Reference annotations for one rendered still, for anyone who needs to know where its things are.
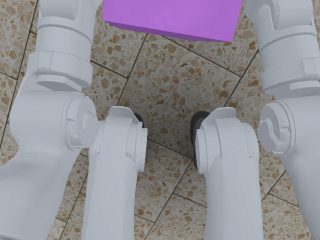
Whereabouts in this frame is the robot right shin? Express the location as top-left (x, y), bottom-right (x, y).
top-left (200, 107), bottom-right (260, 163)

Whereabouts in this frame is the robot right forearm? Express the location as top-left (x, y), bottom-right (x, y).
top-left (244, 0), bottom-right (320, 99)

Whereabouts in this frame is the robot left upper arm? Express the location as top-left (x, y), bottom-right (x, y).
top-left (0, 90), bottom-right (100, 240)

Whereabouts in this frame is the robot right upper arm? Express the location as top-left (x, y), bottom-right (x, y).
top-left (257, 95), bottom-right (320, 240)

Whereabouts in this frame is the carton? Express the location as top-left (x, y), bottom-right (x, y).
top-left (102, 0), bottom-right (243, 42)

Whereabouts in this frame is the robot left forearm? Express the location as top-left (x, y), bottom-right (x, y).
top-left (9, 0), bottom-right (103, 133)

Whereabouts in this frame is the robot left thigh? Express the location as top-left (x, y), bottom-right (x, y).
top-left (81, 116), bottom-right (148, 240)

